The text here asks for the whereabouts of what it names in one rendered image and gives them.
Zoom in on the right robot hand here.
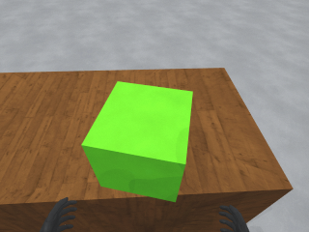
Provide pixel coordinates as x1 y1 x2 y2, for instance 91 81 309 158
218 205 250 232

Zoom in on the carton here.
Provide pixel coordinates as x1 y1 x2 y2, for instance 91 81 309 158
81 81 193 202

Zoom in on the left robot hand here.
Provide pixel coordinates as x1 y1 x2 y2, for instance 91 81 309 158
40 197 77 232

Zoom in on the pedestal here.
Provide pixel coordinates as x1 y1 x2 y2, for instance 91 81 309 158
0 68 293 232

